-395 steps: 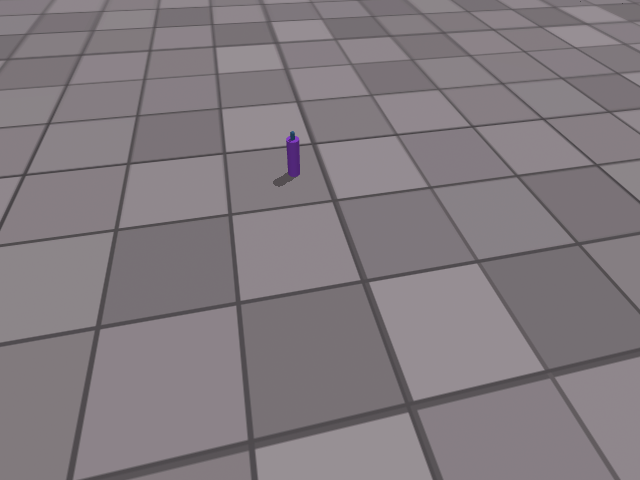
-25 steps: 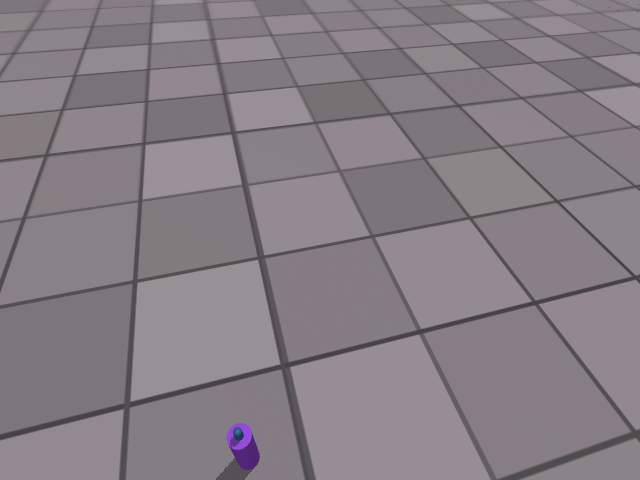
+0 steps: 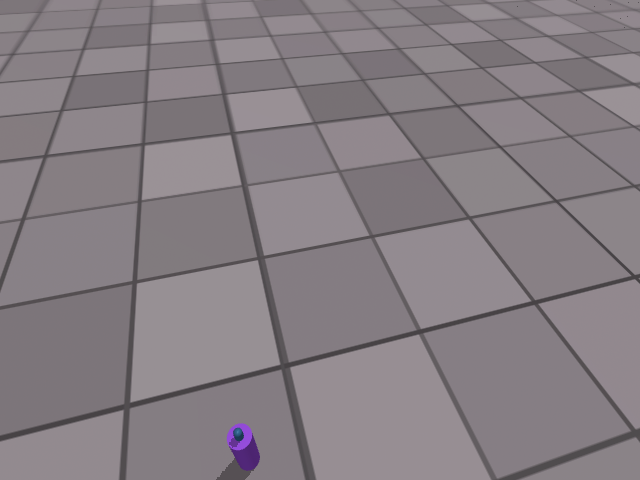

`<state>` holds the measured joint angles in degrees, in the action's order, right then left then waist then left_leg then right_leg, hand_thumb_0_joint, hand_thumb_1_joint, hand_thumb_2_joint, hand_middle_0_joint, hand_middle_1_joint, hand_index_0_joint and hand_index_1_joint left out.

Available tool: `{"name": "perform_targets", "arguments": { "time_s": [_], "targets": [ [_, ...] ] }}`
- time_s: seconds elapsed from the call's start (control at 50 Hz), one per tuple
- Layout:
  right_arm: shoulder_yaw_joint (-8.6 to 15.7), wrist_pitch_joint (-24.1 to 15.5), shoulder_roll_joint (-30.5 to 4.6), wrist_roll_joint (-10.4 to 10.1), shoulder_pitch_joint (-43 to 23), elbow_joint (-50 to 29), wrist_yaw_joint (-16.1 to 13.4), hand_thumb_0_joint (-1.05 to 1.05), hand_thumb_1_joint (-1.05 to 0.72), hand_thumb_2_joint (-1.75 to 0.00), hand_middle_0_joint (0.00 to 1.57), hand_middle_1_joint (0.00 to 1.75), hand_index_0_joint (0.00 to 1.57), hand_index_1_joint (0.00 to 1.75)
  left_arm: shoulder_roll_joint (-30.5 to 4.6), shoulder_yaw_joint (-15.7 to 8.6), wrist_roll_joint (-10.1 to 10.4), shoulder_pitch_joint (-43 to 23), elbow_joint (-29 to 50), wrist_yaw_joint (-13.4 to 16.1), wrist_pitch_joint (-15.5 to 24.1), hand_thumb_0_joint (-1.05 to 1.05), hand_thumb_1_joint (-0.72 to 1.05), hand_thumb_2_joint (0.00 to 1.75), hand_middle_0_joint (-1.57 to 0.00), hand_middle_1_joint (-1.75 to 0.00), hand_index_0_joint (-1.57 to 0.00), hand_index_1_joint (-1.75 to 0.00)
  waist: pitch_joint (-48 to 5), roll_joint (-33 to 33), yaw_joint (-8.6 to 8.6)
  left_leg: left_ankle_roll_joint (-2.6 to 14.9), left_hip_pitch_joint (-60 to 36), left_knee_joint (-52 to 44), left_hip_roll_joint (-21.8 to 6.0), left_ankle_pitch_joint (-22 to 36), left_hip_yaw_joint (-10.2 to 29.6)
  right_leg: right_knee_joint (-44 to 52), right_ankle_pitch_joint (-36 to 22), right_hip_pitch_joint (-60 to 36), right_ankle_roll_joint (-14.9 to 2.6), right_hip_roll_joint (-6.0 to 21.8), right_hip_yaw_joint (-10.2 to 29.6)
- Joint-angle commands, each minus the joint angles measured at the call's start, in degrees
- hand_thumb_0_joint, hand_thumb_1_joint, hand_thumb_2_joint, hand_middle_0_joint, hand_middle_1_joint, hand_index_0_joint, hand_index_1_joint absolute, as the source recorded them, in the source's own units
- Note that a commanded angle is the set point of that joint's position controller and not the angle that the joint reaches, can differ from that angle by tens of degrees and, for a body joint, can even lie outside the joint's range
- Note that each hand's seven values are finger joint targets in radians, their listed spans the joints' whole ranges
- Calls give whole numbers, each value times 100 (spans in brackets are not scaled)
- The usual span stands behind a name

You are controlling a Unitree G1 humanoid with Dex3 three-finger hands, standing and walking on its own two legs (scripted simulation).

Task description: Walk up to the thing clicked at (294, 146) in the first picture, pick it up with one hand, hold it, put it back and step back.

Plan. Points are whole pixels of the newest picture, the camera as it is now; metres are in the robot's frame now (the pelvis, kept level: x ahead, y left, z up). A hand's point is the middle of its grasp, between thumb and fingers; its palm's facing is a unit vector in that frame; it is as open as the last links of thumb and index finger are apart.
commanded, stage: go down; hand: left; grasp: from the side
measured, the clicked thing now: (243, 446) +0.36 +0.19 -0.66
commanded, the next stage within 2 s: none
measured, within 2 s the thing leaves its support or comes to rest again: neither
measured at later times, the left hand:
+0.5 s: hand out of the picture +0.15 +0.27 -0.17, palm faces +0.04 -0.94 -0.34, open 15.0 cm
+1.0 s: hand out of the picture +0.14 +0.28 -0.20, palm faces +0.06 -0.95 -0.32, open 17.5 cm
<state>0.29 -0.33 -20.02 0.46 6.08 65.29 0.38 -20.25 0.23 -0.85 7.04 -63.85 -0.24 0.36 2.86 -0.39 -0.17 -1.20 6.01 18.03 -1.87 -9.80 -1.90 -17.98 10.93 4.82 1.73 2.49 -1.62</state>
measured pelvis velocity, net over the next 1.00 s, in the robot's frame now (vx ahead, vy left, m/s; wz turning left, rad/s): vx -0.01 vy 0.01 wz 0.01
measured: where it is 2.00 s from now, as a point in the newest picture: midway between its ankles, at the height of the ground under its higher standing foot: outside the picture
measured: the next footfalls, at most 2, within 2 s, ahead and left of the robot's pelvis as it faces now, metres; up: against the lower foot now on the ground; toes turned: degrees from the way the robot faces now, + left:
none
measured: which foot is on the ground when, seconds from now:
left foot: down 0.00-1.00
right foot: down 0.00-1.00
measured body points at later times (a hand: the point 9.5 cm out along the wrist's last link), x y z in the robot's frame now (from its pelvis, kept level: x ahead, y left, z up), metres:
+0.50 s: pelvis -0.01 +0.01 -0.03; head +0.05 +0.02 +0.41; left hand +0.15 +0.32 -0.15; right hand +0.09 -0.26 -0.14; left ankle +0.00 +0.13 -0.75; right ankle -0.01 -0.14 -0.75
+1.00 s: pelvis -0.01 +0.01 -0.08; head +0.07 +0.03 +0.36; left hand +0.13 +0.33 -0.17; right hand +0.16 -0.24 -0.16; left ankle +0.00 +0.13 -0.75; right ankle -0.01 -0.14 -0.75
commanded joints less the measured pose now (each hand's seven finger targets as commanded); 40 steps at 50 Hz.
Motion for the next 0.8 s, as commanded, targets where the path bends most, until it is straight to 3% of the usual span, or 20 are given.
{"name": "perform_targets", "arguments": {
  "time_s": [0.0,0.04,0.06,0.08,0.1,0.12,0.14,0.16,0.22,0.24,0.34,0.4,0.46,0.5,0.56,0.58,0.62,0.78],
  "targets": [
    [221,-133,-1269,21,-239,-350,-76,0,-90,-90,20,30,20,30,-1265,-248,17,-182,328,66,119,0,90,90,-20,-30,-20,-30,-468,61,15,182,-208,-251,-647,924,487,249,-832,75,-242,598,439],
    [210,-134,-1253,22,-258,-357,-78,0,-98,-96,22,31,21,31,-1244,-244,21,-204,313,66,113,0,82,82,-28,-22,-27,-22,-389,88,23,168,-120,-291,-646,881,507,256,-720,109,-235,583,419],
    [-37,-409,-274,-390,-41,-1992,-194,0,-98,-92,20,30,20,30,-264,-267,301,-2214,2324,156,648,0,74,74,-20,-14,-19,-14,87,267,-645,169,634,156,201,26,-173,-87,-422,1375,-203,-181,52],
    [-2,-390,-424,-390,238,-1709,-250,0,-99,-93,20,30,20,30,-543,-383,273,-2687,1841,195,586,0,66,66,-12,-6,-11,-6,-167,-116,-477,202,545,237,198,-80,-142,-91,-244,1058,-160,-169,-32],
    [139,-330,-650,-406,487,-1699,-302,0,-96,-92,20,30,20,30,-1171,-783,146,-1552,885,212,390,0,58,58,-4,-4,-3,-4,-156,-102,-266,187,657,269,195,-130,-159,-151,-52,989,-216,-210,-82],
    [203,-294,-627,-362,563,-1767,-300,0,-96,-92,20,30,20,30,-1237,-879,38,-1430,522,145,295,0,50,50,-2,-6,-2,-5,-353,-265,-258,208,853,511,227,-62,-137,-286,-60,1130,-223,-203,-80],
    [238,-314,-609,-345,612,-1941,-314,0,-96,-92,20,30,20,30,-1434,-995,-49,-1877,663,76,280,0,42,42,-2,-6,-2,-5,-563,-300,-209,220,908,683,201,54,-92,-472,-181,1197,-227,-208,-95],
    [329,-352,-630,-265,641,-2081,-330,0,-96,-92,20,30,20,30,-1508,-1144,-159,-1804,576,18,291,0,34,34,-1,-7,-2,-6,-930,-319,-125,212,905,854,209,143,-95,-654,-288,1123,-219,-197,-67],
    [468,-405,-543,-159,871,-2402,-258,0,-93,-91,20,30,20,30,-1372,-1418,-394,-661,557,-106,96,0,17,20,-3,-7,-3,-6,-1498,334,194,114,1160,1166,289,471,-101,-1075,-485,1094,-291,-192,-37],
    [465,-423,-503,-155,848,-2534,-259,0,-91,-90,20,30,20,30,-1222,-1383,-406,-534,561,-117,10,0,11,17,-4,-7,-4,-6,-1500,309,169,98,1177,1179,280,530,-72,-1116,-496,1100,-298,-219,-68],
    [469,-489,-409,-187,748,-2986,-249,0,-88,-89,20,30,20,30,-1228,-1497,-392,-658,1390,-153,-393,0,-19,11,-6,-7,-6,-6,-1512,186,12,109,1457,1479,206,531,12,-1389,-426,1511,-272,-273,-113],
    [468,-583,-377,-173,698,-3187,-243,0,-85,-89,20,30,20,30,-1064,-1450,-331,-624,1838,-209,-481,0,-34,10,-6,-8,-6,-8,-1392,222,-9,90,1770,1760,143,207,55,-1700,-37,1974,-286,-300,-155],
    [496,-684,-387,-159,880,-3265,-259,0,-84,-88,20,30,20,30,-1058,-1499,-286,-471,2239,-262,-542,0,-45,5,-8,-8,-7,-8,-1605,284,-116,96,1964,2094,104,143,78,-2065,-7,2278,-266,-302,-148],
    [512,-776,-357,-149,824,-3406,-278,0,-83,-88,20,30,20,30,-1104,-1513,-283,-565,2803,-288,-521,0,-52,4,-8,-7,-7,-8,-1756,412,-101,86,2092,2319,84,98,116,-2301,47,2466,-260,-285,-143],
    [519,-847,-368,-149,871,-3496,-325,0,-82,-88,20,30,20,30,-1069,-1601,-252,-83,3027,-297,-657,0,-57,3,-8,-7,-8,-8,-1840,306,-139,97,2318,2558,51,55,167,-2541,87,2700,-248,-293,-147],
    [506,-878,-352,-159,797,-3587,-347,0,-83,-88,20,30,20,30,-1198,-1650,-237,-192,3514,-300,-678,0,-58,3,-9,-8,-8,-8,-1944,476,-80,84,2320,2607,50,45,181,-2608,114,2744,-259,-287,-141],
    [490,-918,-352,-160,829,-3585,-394,0,-82,-88,20,30,20,30,-1113,-1669,-236,231,3442,-312,-838,0,-61,2,-9,-7,-8,-8,-1894,459,-121,86,2419,2722,27,57,213,-2728,129,2858,-255,-289,-153],
    [408,-1043,-285,-125,760,-3830,-559,0,-84,-88,20,30,20,30,-1136,-1719,-140,683,4462,-405,-1327,0,-61,4,-9,-8,-8,-8,-1904,544,-221,114,2877,3192,22,-56,280,-3084,225,3270,-224,-265,-158]
  ]
}}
